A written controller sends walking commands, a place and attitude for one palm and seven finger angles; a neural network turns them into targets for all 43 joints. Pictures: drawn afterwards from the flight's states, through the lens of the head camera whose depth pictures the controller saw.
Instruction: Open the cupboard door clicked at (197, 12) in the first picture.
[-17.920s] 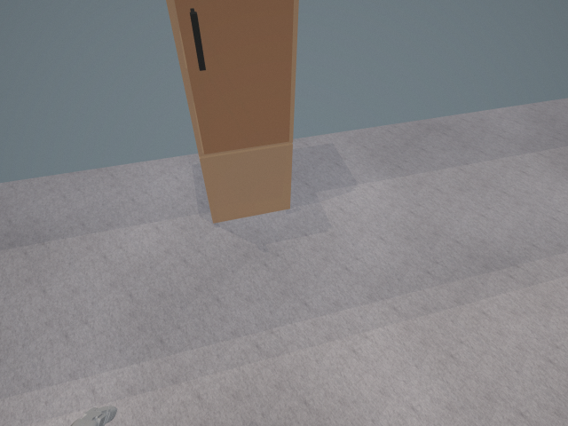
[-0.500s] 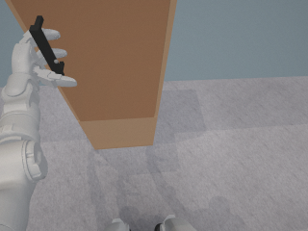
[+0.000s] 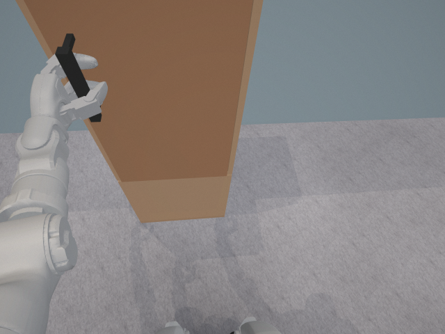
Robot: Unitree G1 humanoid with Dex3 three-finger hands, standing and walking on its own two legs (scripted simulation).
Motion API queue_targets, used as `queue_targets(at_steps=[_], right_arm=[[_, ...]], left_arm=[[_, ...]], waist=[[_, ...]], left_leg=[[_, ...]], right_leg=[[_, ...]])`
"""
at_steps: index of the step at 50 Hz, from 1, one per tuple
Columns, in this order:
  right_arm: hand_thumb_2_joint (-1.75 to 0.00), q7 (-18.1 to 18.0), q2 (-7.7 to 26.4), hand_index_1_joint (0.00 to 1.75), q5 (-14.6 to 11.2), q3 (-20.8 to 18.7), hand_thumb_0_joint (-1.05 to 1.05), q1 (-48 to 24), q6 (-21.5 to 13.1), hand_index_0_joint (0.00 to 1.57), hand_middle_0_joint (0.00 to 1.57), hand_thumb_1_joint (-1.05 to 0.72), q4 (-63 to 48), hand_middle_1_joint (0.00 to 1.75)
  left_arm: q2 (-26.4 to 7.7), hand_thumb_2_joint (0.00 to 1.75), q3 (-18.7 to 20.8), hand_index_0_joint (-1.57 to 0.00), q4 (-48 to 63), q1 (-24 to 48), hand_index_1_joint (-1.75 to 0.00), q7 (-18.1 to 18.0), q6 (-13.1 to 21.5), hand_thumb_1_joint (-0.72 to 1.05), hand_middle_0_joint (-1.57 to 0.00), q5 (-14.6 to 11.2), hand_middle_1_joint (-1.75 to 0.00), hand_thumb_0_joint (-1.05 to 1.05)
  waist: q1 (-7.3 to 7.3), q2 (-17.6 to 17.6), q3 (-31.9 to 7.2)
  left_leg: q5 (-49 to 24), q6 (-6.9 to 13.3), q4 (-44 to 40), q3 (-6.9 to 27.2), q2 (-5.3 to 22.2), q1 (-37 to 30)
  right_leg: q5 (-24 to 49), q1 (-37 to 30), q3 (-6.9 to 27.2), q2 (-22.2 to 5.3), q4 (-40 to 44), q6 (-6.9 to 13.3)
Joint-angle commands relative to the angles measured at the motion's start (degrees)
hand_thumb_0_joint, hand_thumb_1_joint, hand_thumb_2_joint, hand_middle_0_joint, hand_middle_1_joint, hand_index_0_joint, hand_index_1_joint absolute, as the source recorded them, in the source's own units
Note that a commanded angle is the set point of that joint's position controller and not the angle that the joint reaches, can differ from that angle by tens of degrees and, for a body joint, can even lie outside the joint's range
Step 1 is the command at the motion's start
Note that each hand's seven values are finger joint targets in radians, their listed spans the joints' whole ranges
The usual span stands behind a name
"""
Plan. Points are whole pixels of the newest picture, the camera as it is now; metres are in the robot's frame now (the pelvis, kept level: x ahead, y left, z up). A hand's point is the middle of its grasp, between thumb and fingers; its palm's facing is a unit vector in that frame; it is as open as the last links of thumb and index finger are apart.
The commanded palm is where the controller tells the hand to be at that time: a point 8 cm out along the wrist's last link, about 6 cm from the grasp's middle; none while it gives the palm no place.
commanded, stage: close the thumb around the handle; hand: left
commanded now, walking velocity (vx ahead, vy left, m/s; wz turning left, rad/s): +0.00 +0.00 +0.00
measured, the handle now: (83, 81) +0.55 +0.22 +0.11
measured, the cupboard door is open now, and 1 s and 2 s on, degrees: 0 39 49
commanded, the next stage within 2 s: pull the door open along its arc in 0.16 s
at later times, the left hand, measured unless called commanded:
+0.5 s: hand (96, 104) +0.49 +0.18 +0.11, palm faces +0.03 -1.00 -0.02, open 5.4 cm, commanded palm +0.44 +0.23 +0.11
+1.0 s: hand (146, 186) +0.32 +0.09 +0.12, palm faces +0.29 -0.95 +0.09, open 6.1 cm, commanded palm +0.26 +0.17 +0.11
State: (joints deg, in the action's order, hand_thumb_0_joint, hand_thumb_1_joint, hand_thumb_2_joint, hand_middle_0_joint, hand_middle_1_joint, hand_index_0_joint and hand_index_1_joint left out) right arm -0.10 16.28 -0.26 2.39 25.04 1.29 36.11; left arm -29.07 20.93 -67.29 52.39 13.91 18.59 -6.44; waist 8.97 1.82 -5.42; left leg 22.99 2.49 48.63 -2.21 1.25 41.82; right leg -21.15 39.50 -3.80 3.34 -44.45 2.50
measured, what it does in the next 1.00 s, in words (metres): stands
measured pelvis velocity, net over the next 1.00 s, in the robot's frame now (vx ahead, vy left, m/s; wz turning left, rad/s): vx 0.01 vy -0.02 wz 0.00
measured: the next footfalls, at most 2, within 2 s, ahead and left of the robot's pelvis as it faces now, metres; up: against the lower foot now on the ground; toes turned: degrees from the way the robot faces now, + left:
none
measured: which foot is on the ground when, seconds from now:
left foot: down 0.00-1.00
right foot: down 0.00-1.00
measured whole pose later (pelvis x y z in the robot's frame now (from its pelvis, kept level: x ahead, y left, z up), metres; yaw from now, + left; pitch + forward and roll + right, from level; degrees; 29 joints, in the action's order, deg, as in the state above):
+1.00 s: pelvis +0.01 -0.02 +0.02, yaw +0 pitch +5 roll +0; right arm 2.1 11.3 0.9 1.8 9.4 2.1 30.3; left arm 2.0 -2.9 -1.4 -0.7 -20.0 2.5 -5.0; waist 0.7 2.0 -5.7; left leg 21.1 1.3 39.5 -3.3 0.2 23.5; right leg -21.1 23.1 -2.3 2.7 -39.0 3.3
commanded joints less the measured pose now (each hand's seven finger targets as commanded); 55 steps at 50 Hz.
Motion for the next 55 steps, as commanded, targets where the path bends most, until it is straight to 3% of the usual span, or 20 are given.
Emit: queue_targets(at_steps=[1,3,5,7,12,13,14,24,33,35,36,37,38,39,42,44,47,49,51,55], right_arm=[[-0.9,-1.2,10.0,0.3,-0.2,-3.6,0.0,7.6,-0.8,0.2,0.2,-0.9,-2.6,0.3],[-0.9,-1.2,9.8,0.3,-0.1,-3.5,0.0,7.4,-0.9,0.2,0.2,-0.9,-2.7,0.3],[-0.9,-1.3,9.9,0.3,0.1,-3.7,0.0,7.7,-1.1,0.2,0.2,-0.9,-2.8,0.3],[-0.9,-1.1,9.5,0.3,0.1,-3.5,0.0,7.3,-1.3,0.2,0.2,-0.9,-3.2,0.3],[-0.9,-1.3,9.8,0.3,0.0,-3.6,0.0,7.3,-1.1,0.2,0.2,-0.9,-3.1,0.3],[-0.9,-1.3,9.7,0.3,0.0,-3.5,0.0,7.2,-1.1,0.2,0.2,-0.9,-3.3,0.3],[-0.9,-1.3,9.5,0.3,0.0,-3.5,0.0,7.2,-1.1,0.2,0.2,-0.9,-3.1,0.3],[-0.9,-0.6,9.1,0.3,-0.7,-4.2,0.0,4.8,-0.8,0.2,0.2,-0.9,-5.9,0.3],[-0.9,0.2,7.1,0.3,-2.3,-4.4,0.0,-2.4,-2.0,0.2,0.2,-0.9,-10.5,0.3],[-0.9,0.5,6.5,0.3,-2.3,-4.5,0.0,-4.3,-2.8,0.2,0.2,-0.9,-11.5,0.3],[-0.9,0.9,4.6,0.3,-2.2,-4.5,0.0,-7.0,-3.7,0.2,0.2,-0.9,-11.8,0.3],[-0.9,1.5,4.5,0.3,-1.9,-4.4,0.0,-8.3,-4.4,0.2,0.2,-0.9,-12.0,0.3],[-0.9,2.0,4.1,0.3,-1.8,-4.4,0.0,-9.0,-4.9,0.2,0.2,-0.9,-11.8,0.3],[-0.9,2.3,4.2,0.3,-1.5,-4.5,0.0,-9.6,-5.1,0.2,0.2,-0.9,-11.8,0.3],[-0.9,2.5,3.4,0.3,-0.3,-4.4,0.0,-12.5,-4.4,0.2,0.2,-0.9,-12.0,0.3],[-0.9,2.2,2.8,0.3,0.4,-4.1,0.0,-14.3,-3.4,0.2,0.2,-0.9,-12.5,0.3],[-0.9,1.5,1.2,0.3,1.1,-3.3,0.0,-18.0,-1.2,0.2,0.2,-0.9,-13.4,0.3],[-0.9,0.8,0.5,0.3,1.4,-2.9,0.0,-19.5,0.5,0.2,0.2,-0.9,-13.7,0.3],[-0.9,0.6,-0.4,0.3,1.7,-2.4,0.0,-21.6,1.9,0.2,0.2,-0.9,-14.4,0.3],[-0.9,0.2,-1.2,0.3,2.3,-2.0,0.0,-23.2,4.1,0.2,0.2,-0.9,-14.5,0.3]], left_arm=[[-14.1,0.9,2.0,-0.4,9.5,27.9,-1.35,-0.6,2.5,0.9,-0.4,-0.4,-1.35,0.0],[-13.9,0.9,1.2,-0.4,10.0,29.7,-1.35,-1.1,2.5,0.9,-0.4,0.3,-1.35,0.0],[-17.1,0.9,3.6,-0.4,12.6,29.9,-1.35,-1.7,3.9,0.9,-0.4,0.8,-1.35,0.0],[-14.6,0.9,2.0,-0.4,13.4,29.5,-1.35,-1.5,4.8,0.9,-0.4,0.5,-1.35,0.0],[-17.3,0.9,4.3,-0.4,12.6,28.7,-1.35,-1.1,4.6,0.9,-0.4,0.1,-1.35,0.0],[-16.8,0.9,3.8,-0.4,12.0,27.8,-1.35,-0.8,4.4,0.9,-0.4,0.3,-1.35,0.0],[-14.3,0.9,1.6,-0.4,13.8,30.7,-1.35,-0.8,4.7,0.9,-0.4,0.2,-1.35,0.0],[-12.4,0.9,3.1,-0.4,22.1,12.9,-1.35,-0.1,4.2,0.9,-0.4,-2.6,-1.35,0.0],[-1.0,0.9,-2.4,-0.4,42.2,-12.7,-1.35,-0.5,-0.1,0.9,-0.4,-7.2,-1.35,0.0],[1.6,0.9,-3.6,-0.4,48.8,-20.2,-1.35,-1.3,-0.7,0.9,-0.4,-7.7,-1.35,0.0],[4.5,0.9,2.7,-0.4,54.1,-21.3,-1.35,-9.8,-1.9,0.9,-0.4,-11.0,-1.35,0.0],[10.4,0.9,-3.3,-0.4,58.3,-24.9,-1.35,-14.2,-2.9,0.9,-0.4,-9.5,-1.35,0.0],[13.8,0.9,-5.9,-0.4,61.4,-28.0,-1.35,-17.0,-3.8,0.9,-0.4,-8.8,-1.35,0.0],[14.6,0.9,-6.6,-0.4,63.3,-31.8,-1.35,-19.6,-4.4,0.9,-0.4,-7.8,-1.35,0.0],[15.9,0.9,-7.2,-0.4,71.9,-37.3,-1.35,-28.1,-6.2,0.9,-0.4,-3.6,-1.35,0.0],[18.5,0.9,-10.2,-0.4,75.5,-41.5,-1.35,-32.5,-8.2,0.9,-0.4,-0.8,-1.35,0.0],[22.1,0.9,-13.9,-0.4,81.0,-46.1,-1.35,-38.1,-12.0,0.9,-0.4,3.0,-1.35,0.0],[23.1,0.9,-15.5,-0.4,82.7,-51.4,-1.35,-41.3,-14.7,0.9,-0.4,5.3,-1.35,0.0],[27.1,0.9,-19.6,-0.4,86.1,-53.8,-1.35,-43.8,-17.0,0.9,-0.4,6.9,-1.35,0.0],[29.6,0.9,-23.0,-0.4,88.2,-59.7,-1.35,-45.5,-19.4,0.9,-0.4,8.2,-1.35,0.0]], waist=[[1.01,3.0,-20.4],[1.4,4.4,-20.1],[0.41,5.0,-24.4],[0.46,6.3,-25.5],[0.25,4.6,-25.8],[-0.06,5.3,-25.1],[1.05,5.6,-25.1],[-3.58,4.4,-28.0],[-7.02,0.8,-21.7],[-8.29,2.1,-21.7],[-12.94,0.8,-19.9],[-11.19,3.0,-19.3],[-10.69,1.8,-17.5],[-10.82,-1.6,-16.2],[-11.65,-2.2,-17.1],[-11.42,-5.2,-15.3],[-12.05,-2.7,-13.0],[-12.01,-5.1,-10.4],[-12.03,-3.6,-8.9],[-11.8,-5.5,-7.5]], left_leg=[[-20.3,-0.1,-5.0,5.6,-0.3,-17.5],[-18.6,-0.1,-4.9,5.5,-0.4,-17.1],[-22.2,-0.2,-4.4,5.7,-0.4,-19.1],[-23.7,-0.5,-4.1,5.7,-0.3,-20.7],[-23.0,-0.2,-4.0,5.1,-0.5,-18.7],[-22.9,-0.2,-4.2,4.9,-0.6,-18.1],[-23.6,-0.1,-3.9,5.2,-0.5,-19.4],[-29.4,-0.1,-5.0,4.0,-0.5,-21.2],[-29.4,0.4,-8.6,1.9,-0.7,-21.3],[-31.9,0.2,-9.1,1.8,-0.6,-23.0],[-30.8,-0.6,-9.7,1.7,-1.0,-20.7],[-30.8,-1.1,-10.2,1.4,-0.9,-22.6],[-31.0,-1.4,-10.5,1.9,-0.5,-23.6],[-30.6,-1.3,-10.5,1.9,-0.4,-22.8],[-28.0,-1.4,-11.4,1.4,-0.7,-22.7],[-25.5,-1.3,-11.9,1.4,-0.6,-22.3],[-21.2,-1.5,-13.2,1.1,-1.0,-22.2],[-19.4,-1.4,-13.8,1.5,-1.0,-22.1],[-18.6,-1.5,-14.3,1.6,-1.2,-22.7],[-18.9,-1.5,-13.8,1.9,-1.5,-23.6]], right_leg=[[17.9,-5.9,2.6,0.0,4.7,-1.2],[16.6,-5.2,3.0,-0.1,4.8,-1.3],[19.4,-7.1,3.1,-0.1,3.9,-1.1],[20.1,-6.6,3.0,0.0,3.7,-1.1],[21.7,-9.1,3.5,0.0,3.8,-1.3],[21.8,-9.4,3.5,-0.1,3.9,-1.2],[21.8,-8.2,3.4,0.0,3.8,-1.2],[28.0,-15.1,3.4,0.2,4.0,-0.8],[32.0,-21.1,3.2,-0.8,6.2,-1.2],[33.2,-22.1,3.1,-1.1,6.2,-1.2],[30.1,-22.0,1.8,-0.9,7.3,-1.3],[29.0,-21.5,1.5,-0.9,7.2,-1.3],[27.6,-20.4,0.8,-1.0,7.5,-1.3],[27.6,-21.1,0.6,-1.0,7.7,-1.3],[28.0,-24.1,1.3,-1.8,7.2,-1.2],[27.3,-25.5,1.8,-2.4,8.1,-1.3],[24.3,-26.9,2.8,-3.3,9.8,-1.1],[22.8,-28.0,3.7,-3.8,11.9,-1.2],[21.9,-28.3,3.7,-4.2,12.7,-1.0],[27.4,-30.6,5.6,-5.0,14.2,-1.3]])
